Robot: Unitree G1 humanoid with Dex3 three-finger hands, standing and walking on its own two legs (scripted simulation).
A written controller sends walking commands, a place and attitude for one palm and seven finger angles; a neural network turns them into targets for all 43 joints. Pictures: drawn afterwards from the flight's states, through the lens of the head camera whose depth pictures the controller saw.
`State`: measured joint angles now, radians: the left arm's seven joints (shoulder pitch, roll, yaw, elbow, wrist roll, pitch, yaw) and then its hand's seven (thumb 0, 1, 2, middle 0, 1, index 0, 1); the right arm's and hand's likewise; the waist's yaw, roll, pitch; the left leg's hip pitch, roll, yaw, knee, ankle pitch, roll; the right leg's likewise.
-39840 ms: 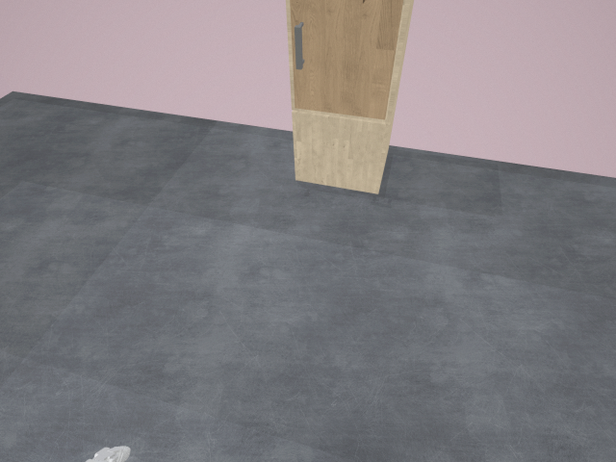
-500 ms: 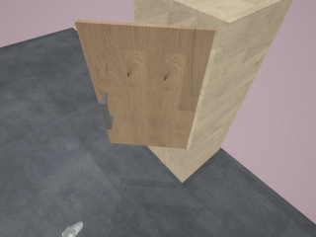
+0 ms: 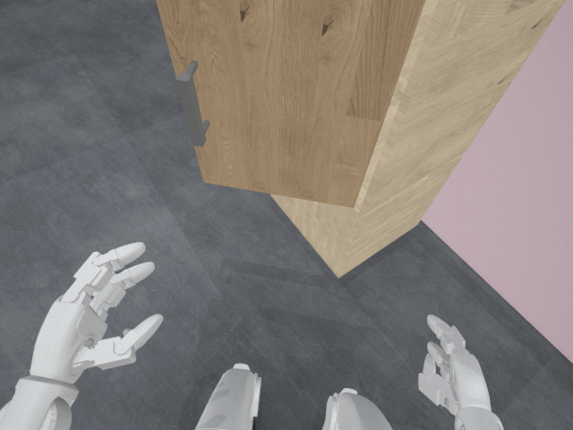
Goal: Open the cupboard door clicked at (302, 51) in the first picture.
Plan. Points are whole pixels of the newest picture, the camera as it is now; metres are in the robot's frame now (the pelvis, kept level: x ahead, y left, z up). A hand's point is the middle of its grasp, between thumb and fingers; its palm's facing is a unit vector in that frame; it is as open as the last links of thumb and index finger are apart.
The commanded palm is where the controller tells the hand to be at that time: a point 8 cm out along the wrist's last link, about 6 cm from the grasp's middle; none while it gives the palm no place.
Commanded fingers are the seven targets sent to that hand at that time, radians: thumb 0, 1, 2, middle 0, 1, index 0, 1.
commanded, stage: raise the hand with hooked fingers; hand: left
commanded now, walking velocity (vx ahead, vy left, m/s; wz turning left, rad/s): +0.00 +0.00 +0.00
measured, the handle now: (196, 105) +0.63 +0.24 +0.04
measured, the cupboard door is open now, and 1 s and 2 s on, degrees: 45 45 45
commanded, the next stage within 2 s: move the hooked fingers beside the handle in 1.50 s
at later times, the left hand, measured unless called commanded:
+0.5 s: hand (102, 294) +0.26 +0.26 +0.04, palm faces -0.06 -1.00 -0.04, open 12.6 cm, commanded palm +0.24 +0.32 +0.05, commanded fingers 0.00 -0.41 0.34 -0.29 -1.14 -0.29 -1.14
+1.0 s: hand (74, 261) +0.29 +0.31 +0.05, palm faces -0.06 -1.00 -0.06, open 14.0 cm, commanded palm +0.28 +0.36 +0.06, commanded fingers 0.00 -0.50 0.30 -0.30 -1.20 -0.30 -1.20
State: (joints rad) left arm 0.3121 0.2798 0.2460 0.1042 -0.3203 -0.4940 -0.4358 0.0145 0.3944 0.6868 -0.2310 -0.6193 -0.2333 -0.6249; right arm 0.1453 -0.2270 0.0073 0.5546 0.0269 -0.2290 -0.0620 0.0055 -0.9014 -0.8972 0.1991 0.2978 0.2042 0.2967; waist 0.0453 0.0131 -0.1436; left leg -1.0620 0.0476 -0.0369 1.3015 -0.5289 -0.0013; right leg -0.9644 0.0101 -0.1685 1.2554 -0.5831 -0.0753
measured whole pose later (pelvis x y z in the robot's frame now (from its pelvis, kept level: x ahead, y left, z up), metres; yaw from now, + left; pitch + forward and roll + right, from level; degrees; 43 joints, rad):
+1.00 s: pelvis +0.01 +0.05 +0.01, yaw -2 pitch +19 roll -5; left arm 0.02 0.43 0.43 0.38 -0.37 -0.37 -0.57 -0.01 -0.50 0.30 -0.30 -1.19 -0.30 -1.20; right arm 0.25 -0.28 0.03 0.53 0.03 -0.20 -0.05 0.01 -0.90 -0.90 0.20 0.30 0.21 0.30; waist -0.01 0.02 -0.15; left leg -1.07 0.02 0.02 1.24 -0.51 0.07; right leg -0.97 -0.01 -0.11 1.17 -0.53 0.00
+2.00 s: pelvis +0.01 +0.03 +0.01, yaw -2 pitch +21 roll -4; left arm -0.28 0.47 0.44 0.64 -0.31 -0.36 -0.55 -0.01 -0.50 0.30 -0.30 -1.20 -0.30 -1.20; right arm 0.26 -0.29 0.04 0.56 0.04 -0.15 -0.06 0.01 -0.90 -0.90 0.20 0.30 0.21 0.30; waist -0.04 0.02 -0.16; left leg -1.12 0.04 0.02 1.26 -0.52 0.05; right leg -1.03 0.01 -0.10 1.20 -0.54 -0.02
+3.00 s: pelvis +0.00 +0.05 -0.02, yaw -5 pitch +30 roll -7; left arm -1.01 0.81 0.54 1.24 -0.08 -0.36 -0.52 -0.01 -0.50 0.30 -0.30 -1.20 -0.30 -1.20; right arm 0.33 -0.31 0.09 0.60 0.00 0.04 -0.04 0.00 -0.90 -0.90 0.20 0.30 0.21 0.30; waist -0.20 0.03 -0.12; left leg -1.39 0.06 0.00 1.38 -0.53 0.07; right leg -1.28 0.03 -0.12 1.28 -0.53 -0.01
